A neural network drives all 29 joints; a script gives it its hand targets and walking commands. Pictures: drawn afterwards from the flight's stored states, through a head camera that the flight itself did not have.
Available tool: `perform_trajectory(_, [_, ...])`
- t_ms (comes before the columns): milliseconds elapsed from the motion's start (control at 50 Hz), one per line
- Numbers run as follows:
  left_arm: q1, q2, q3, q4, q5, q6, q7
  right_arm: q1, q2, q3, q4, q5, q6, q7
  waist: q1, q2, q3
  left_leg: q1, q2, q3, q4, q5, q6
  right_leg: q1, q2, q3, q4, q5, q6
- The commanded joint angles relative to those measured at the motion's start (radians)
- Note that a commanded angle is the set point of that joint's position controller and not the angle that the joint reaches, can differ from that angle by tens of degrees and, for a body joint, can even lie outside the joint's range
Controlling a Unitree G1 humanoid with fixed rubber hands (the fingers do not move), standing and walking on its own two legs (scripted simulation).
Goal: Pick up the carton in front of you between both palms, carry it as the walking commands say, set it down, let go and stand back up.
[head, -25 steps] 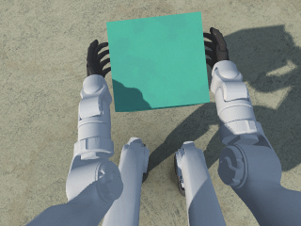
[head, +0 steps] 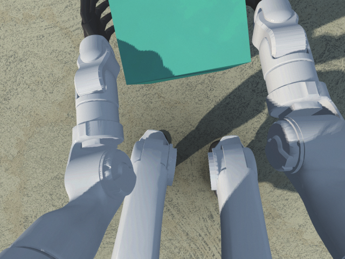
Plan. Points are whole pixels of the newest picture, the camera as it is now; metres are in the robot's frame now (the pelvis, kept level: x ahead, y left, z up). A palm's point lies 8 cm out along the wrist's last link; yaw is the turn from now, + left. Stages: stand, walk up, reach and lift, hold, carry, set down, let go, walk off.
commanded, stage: set down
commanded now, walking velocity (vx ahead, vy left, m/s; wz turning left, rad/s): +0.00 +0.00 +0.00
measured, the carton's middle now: (179, 28) +0.53 +0.04 -0.22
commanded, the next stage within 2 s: none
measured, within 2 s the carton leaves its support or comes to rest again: rests again in 0.64 s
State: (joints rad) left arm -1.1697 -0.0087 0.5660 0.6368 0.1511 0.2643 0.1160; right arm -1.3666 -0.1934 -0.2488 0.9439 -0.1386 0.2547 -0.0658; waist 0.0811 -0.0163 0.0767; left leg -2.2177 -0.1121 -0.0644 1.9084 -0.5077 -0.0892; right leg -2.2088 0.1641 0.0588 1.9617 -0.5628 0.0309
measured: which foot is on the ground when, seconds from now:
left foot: down 0.00-1.00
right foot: down 0.00-1.00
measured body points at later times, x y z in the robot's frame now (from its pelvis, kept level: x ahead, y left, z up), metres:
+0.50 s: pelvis +0.01 +0.00 -0.05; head +0.37 -0.01 +0.21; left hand +0.52 +0.19 -0.22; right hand +0.58 -0.11 -0.22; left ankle +0.12 +0.13 -0.40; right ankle +0.09 -0.11 -0.40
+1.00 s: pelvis +0.00 -0.01 -0.06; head +0.36 -0.02 +0.19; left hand +0.51 +0.20 -0.23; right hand +0.58 -0.10 -0.24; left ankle +0.12 +0.13 -0.40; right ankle +0.09 -0.11 -0.40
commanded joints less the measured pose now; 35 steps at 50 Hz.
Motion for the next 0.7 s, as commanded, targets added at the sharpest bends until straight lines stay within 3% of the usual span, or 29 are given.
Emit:
perform_trajectory(0, [-0.709, -0.754, -0.517, -0.007, -0.131, -0.024, -0.241, -0.533, 0.893, 0.354, -0.046, 0.118, -0.037, 0.194, 0.050, -0.094, -1.194, 0.631, -0.022, 0.170, -0.051, 0.330, 0.020, 0.620, 0.001, -0.091, -0.136, 0.305, -0.008])
perform_trajectory(140, [-0.790, -0.711, -0.549, -0.020, -0.196, -0.043, -0.241, -0.615, 0.856, 0.417, -0.060, 0.184, -0.056, 0.188, 0.066, -0.110, -1.211, 0.619, -0.008, 0.177, 0.042, 0.379, 0.021, 0.653, -0.012, -0.086, -0.034, 0.372, -0.011])
perform_trajectory(160, [-0.802, -0.714, -0.564, -0.028, -0.207, -0.046, -0.239, -0.643, 0.864, 0.437, -0.093, 0.202, -0.061, 0.189, 0.055, -0.104, -1.219, 0.643, -0.007, 0.174, 0.054, 0.384, 0.026, 0.620, -0.009, -0.090, -0.027, 0.369, -0.009])
perform_trajectory(180, [-0.825, -0.717, -0.578, -0.041, -0.218, -0.048, -0.238, -0.653, 0.860, 0.443, -0.099, 0.216, -0.063, 0.191, 0.066, -0.082, -1.213, 0.636, -0.009, 0.176, 0.062, 0.397, 0.025, 0.613, -0.010, -0.083, -0.015, 0.379, -0.013])
perform_trajectory(260, [-0.801, -0.742, -0.610, -0.038, -0.243, -0.055, -0.242, -0.598, 0.885, 0.445, -0.081, 0.225, -0.069, 0.193, 0.057, -0.078, -1.182, 0.628, -0.011, 0.165, 0.094, 0.460, 0.026, 0.623, -0.006, -0.078, 0.021, 0.453, -0.018])
perform_trajectory(380, [-0.735, -0.743, -0.560, 0.041, -0.205, -0.059, -0.255, -0.523, 0.882, 0.387, 0.020, 0.183, -0.080, 0.206, 0.052, -0.074, -1.000, 0.547, -0.015, 0.155, 0.111, 0.408, 0.028, 0.491, -0.008, -0.074, 0.030, 0.380, -0.030])
perform_trajectory(500, [-0.742, -0.714, -0.517, 0.068, -0.188, -0.074, -0.251, -0.567, 0.838, 0.369, 0.028, 0.188, -0.100, 0.208, 0.057, -0.077, -0.901, 0.507, -0.015, 0.149, 0.121, 0.369, 0.038, 0.423, -0.009, -0.070, 0.041, 0.323, -0.039])
perform_trajectory(680, [-0.746, -0.663, -0.455, 0.141, -0.181, -0.090, -0.251, -0.608, 0.739, 0.335, 0.066, 0.173, -0.122, 0.202, 0.039, -0.087, -0.768, 0.435, -0.012, 0.138, 0.140, 0.302, 0.045, 0.407, -0.020, -0.059, 0.053, 0.271, -0.053])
